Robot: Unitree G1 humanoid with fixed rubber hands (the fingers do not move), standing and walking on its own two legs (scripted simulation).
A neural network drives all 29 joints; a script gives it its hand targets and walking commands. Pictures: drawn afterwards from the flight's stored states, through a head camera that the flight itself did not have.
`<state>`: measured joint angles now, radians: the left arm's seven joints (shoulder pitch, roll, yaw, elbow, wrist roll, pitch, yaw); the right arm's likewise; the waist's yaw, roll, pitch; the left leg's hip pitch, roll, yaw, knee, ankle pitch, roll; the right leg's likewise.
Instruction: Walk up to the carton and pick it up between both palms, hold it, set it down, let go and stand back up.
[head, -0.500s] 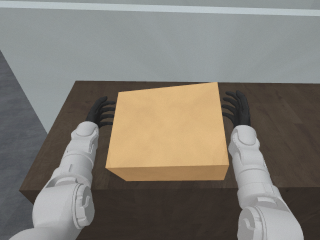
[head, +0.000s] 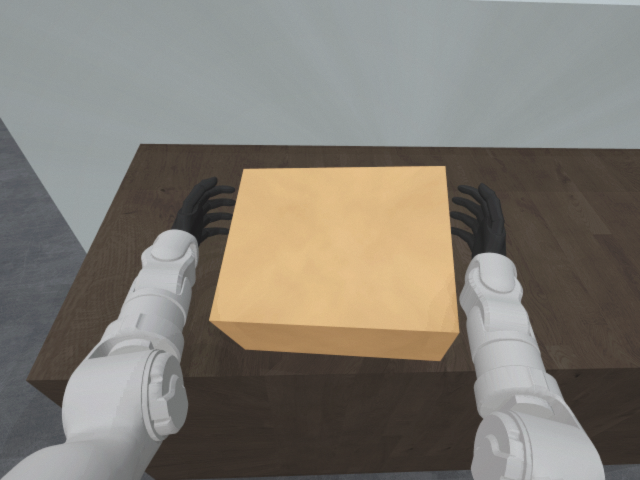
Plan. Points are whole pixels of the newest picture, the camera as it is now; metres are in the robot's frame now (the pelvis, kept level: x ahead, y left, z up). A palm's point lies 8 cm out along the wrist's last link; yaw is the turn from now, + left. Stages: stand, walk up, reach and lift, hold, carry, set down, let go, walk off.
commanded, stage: set down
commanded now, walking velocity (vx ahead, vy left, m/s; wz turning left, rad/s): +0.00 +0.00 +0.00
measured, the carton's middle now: (339, 262) +0.42 -0.03 +0.03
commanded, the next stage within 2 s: none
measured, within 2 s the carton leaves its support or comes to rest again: rests again in 1.38 s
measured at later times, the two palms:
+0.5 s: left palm (198, 226) +0.45 +0.17 +0.08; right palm (478, 254) +0.38 -0.21 +0.08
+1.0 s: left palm (202, 225) +0.46 +0.16 +0.07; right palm (476, 260) +0.38 -0.22 +0.07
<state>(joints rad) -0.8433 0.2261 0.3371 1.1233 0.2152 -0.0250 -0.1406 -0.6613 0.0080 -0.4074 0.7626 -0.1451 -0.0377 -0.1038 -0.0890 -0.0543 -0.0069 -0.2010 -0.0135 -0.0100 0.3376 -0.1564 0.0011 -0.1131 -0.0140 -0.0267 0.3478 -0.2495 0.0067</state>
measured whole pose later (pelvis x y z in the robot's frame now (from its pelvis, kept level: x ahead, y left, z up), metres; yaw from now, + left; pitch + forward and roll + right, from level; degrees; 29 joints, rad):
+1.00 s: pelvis +0.01 +0.00 +0.00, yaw +0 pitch +9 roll +0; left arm -0.93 0.24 0.38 1.25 0.22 -0.18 -0.15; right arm -0.66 0.04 -0.50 0.78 -0.22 -0.09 -0.09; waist -0.10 -0.05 -0.05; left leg -0.35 -0.01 0.00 0.34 -0.15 0.00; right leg -0.26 -0.02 -0.03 0.35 -0.24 0.01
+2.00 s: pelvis +0.01 +0.00 +0.00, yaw -1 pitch +15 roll +0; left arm -0.98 0.24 0.42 1.34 0.22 -0.31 -0.14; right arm -0.66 0.06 -0.58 0.83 -0.29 -0.24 -0.07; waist -0.10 -0.05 -0.08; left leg -0.46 0.00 0.00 0.34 -0.13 0.00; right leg -0.38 -0.01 -0.03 0.35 -0.22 0.01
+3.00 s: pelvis -0.01 +0.01 -0.02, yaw -3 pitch +26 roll -2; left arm -1.06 0.37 -0.01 1.63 -0.19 -0.38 -0.06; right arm -0.76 -0.11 -0.20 1.19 0.09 -0.31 -0.12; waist -0.13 -0.03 -0.29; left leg -0.78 0.02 0.01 0.46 -0.14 0.00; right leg -0.67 0.01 -0.03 0.41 -0.19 0.01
